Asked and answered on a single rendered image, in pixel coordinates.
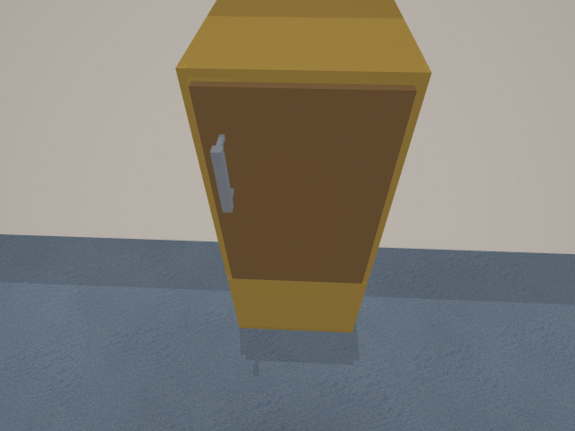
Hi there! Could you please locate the cupboard door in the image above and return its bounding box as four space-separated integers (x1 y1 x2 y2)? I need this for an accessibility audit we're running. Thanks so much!
189 82 417 284

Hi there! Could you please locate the handle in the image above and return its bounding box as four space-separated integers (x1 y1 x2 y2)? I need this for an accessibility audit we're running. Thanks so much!
210 135 234 213

